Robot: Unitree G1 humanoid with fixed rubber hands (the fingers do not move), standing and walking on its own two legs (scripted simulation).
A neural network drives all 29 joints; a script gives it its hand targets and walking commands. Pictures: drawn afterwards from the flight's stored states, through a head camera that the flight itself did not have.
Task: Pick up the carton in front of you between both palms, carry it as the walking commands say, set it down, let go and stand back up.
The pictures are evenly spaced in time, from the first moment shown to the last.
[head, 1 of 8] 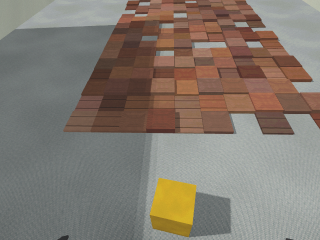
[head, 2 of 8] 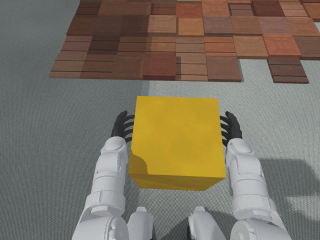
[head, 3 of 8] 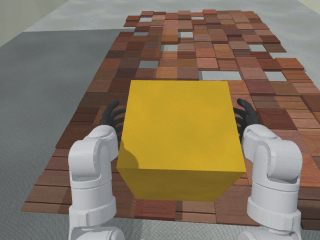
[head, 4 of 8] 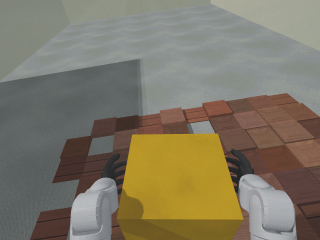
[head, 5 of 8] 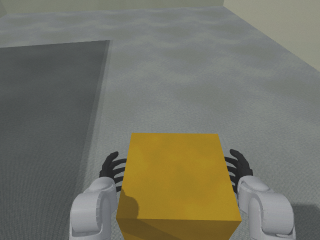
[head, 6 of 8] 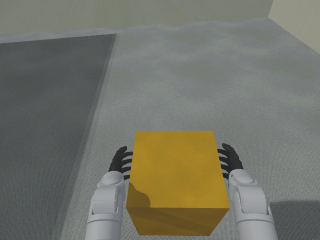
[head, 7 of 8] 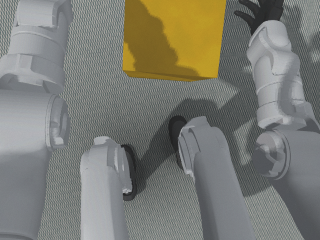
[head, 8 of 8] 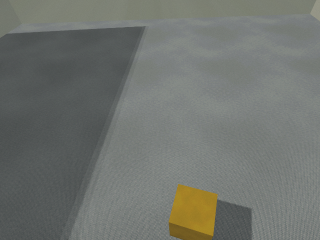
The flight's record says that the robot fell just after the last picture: no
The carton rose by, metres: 0.79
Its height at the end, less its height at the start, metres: +0.00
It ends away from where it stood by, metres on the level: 7.53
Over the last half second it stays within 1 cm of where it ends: yes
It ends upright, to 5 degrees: yes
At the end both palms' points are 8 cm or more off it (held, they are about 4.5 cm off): yes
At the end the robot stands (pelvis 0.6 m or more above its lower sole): yes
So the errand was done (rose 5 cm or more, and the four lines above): yes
